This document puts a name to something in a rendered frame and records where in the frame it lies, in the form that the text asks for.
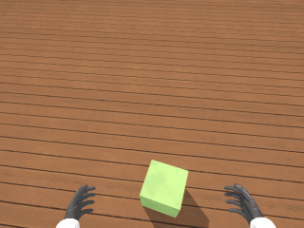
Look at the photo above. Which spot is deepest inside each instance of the carton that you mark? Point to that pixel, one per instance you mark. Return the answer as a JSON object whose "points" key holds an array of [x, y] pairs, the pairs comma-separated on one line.
{"points": [[163, 188]]}

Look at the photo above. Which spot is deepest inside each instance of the robot left forearm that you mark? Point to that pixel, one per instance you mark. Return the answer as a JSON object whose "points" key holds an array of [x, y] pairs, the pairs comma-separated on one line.
{"points": [[68, 223]]}

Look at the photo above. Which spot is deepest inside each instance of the robot right hand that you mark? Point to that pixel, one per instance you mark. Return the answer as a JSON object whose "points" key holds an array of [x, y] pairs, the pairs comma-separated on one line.
{"points": [[249, 209]]}

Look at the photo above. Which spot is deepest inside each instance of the robot left hand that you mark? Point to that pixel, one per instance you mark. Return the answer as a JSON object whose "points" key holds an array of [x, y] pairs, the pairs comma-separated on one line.
{"points": [[74, 210]]}

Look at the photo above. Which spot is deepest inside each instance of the robot right forearm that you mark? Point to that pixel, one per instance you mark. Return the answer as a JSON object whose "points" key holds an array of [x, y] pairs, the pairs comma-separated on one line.
{"points": [[261, 223]]}

